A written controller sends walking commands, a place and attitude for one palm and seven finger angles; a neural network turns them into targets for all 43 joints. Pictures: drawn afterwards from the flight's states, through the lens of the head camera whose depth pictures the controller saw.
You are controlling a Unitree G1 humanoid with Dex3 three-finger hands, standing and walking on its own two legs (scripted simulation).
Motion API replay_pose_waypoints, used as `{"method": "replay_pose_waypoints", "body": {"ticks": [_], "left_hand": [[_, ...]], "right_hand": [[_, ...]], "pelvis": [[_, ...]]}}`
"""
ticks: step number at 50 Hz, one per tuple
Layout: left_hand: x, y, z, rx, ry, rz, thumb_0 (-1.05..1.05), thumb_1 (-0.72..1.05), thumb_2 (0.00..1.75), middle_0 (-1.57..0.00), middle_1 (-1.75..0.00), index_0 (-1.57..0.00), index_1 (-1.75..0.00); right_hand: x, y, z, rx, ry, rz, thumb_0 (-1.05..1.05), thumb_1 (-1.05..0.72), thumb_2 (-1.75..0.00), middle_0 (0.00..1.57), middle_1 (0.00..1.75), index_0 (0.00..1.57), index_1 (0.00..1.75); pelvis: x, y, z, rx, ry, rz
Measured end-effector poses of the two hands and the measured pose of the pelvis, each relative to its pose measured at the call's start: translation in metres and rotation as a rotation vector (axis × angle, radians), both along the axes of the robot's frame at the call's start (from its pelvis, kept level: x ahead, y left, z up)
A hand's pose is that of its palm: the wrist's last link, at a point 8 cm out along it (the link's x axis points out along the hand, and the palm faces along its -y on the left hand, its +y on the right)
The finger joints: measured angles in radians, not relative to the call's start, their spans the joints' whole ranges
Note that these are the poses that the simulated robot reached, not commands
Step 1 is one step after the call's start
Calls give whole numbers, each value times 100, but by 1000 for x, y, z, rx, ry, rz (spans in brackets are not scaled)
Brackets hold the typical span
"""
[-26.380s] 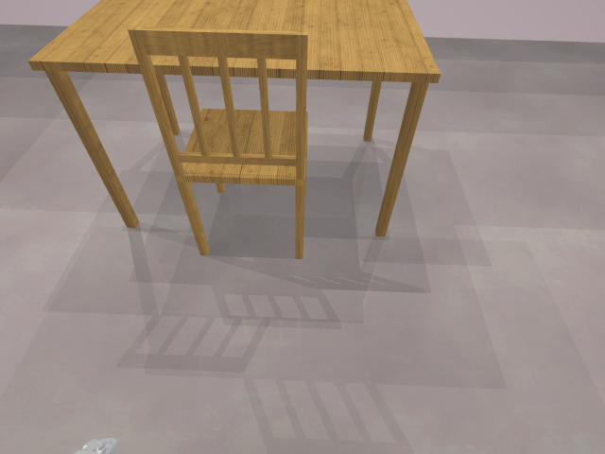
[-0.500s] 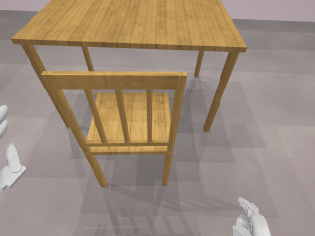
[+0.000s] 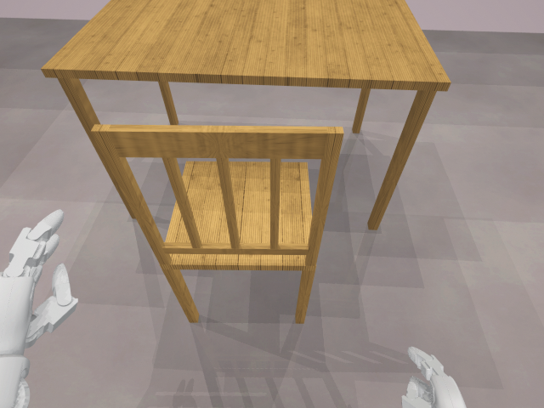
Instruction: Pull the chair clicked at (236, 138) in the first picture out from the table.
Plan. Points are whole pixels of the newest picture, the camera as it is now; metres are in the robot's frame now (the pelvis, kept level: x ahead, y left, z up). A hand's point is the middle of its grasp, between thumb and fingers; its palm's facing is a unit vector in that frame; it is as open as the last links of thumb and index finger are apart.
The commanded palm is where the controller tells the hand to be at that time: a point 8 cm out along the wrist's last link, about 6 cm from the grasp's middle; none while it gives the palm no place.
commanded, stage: let the arm hang, fingers relaxed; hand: left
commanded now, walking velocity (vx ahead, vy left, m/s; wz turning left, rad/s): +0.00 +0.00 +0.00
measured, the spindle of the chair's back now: (229, 207) +0.52 +0.13 -0.09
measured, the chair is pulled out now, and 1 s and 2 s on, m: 0.32 0.32 0.32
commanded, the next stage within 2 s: look to check the result in 1.04 s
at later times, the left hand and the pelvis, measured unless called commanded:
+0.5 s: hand out of the picture -0.07 +0.19 -0.17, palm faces +0.03 -0.97 -0.24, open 7.2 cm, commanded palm none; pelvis -0.02 +0.00 +0.00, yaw +1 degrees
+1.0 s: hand out of the picture -0.04 +0.13 -0.17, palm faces +0.06 -0.98 -0.17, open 7.3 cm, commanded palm none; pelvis -0.03 -0.02 +0.00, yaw +1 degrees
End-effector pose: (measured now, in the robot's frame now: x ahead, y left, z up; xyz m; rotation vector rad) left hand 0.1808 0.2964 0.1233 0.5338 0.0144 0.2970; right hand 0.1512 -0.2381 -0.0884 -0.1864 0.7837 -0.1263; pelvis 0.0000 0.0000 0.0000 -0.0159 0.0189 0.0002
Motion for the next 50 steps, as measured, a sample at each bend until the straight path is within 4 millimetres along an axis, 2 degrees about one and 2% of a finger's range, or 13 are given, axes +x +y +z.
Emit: {"method": "replay_pose_waypoints", "body": {"ticks": [3,6,8,10,13,19,22,25,31,39,42,50], "left_hand": [[-6,-1,-98,-176,357,95,0,90,90,-20,-30,-20,-30],[-43,-28,-189,-334,723,139,1,91,90,-19,-30,-19,-30],[-80,-56,-231,-420,928,132,1,91,90,-19,-30,-19,-30],[-118,-81,-257,-498,1082,131,1,92,89,-19,-30,-19,-30],[-154,-74,-267,-529,1139,231,-3,102,89,-21,-30,-20,-30],[-220,-60,-266,-497,1313,307,-2,99,89,-20,-30,-20,-30],[-244,-57,-262,-483,1371,341,-1,96,89,-20,-30,-20,-30],[-257,-59,-259,-479,1400,362,0,94,89,-20,-30,-20,-30],[-261,-73,-259,-491,1394,357,0,92,89,-20,-30,-19,-30],[-237,-102,-265,-532,1333,300,0,91,89,-20,-30,-19,-30],[-228,-111,-267,-545,1310,282,0,91,89,-20,-30,-20,-30],[-224,-116,-267,-546,1300,286,1,92,89,-20,-30,-20,-30]], "right_hand": [[-10,4,-21,20,91,28,1,-91,-90,20,30,20,30],[-31,10,-31,31,178,21,1,-91,-90,20,30,20,30],[-51,12,-34,28,240,7,1,-91,-90,20,30,20,30],[-73,12,-36,21,309,-11,0,-91,-90,20,30,21,30],[-108,10,-39,2,426,-34,0,-92,-90,20,30,21,30],[-163,-3,-44,-15,583,-83,0,-93,-90,20,30,20,30],[-182,-2,-47,-2,627,-96,0,-93,-90,20,30,20,30],[-195,2,-51,18,655,-99,0,-92,-90,20,30,20,30],[-205,14,-59,71,666,-96,0,-92,-90,20,30,20,30],[-199,26,-65,119,634,-95,0,-91,-90,20,30,20,30],[-198,25,-65,120,629,-96,0,-92,-90,20,30,20,30],[-197,15,-64,107,625,-111,0,-92,-90,20,30,20,30]], "pelvis": [[-4,4,-5,5,6,9],[-6,4,-6,12,-9,9],[-7,3,-5,13,-22,7],[-9,2,-4,9,-31,6],[-13,-2,-2,0,-37,18],[-18,-2,0,-4,-41,25],[-21,-2,1,-1,-43,25],[-22,-3,1,2,-44,25],[-25,-6,0,6,-47,22],[-27,-13,-1,9,-47,19],[-27,-16,-1,10,-47,20],[-25,-23,-1,8,-53,19]]}}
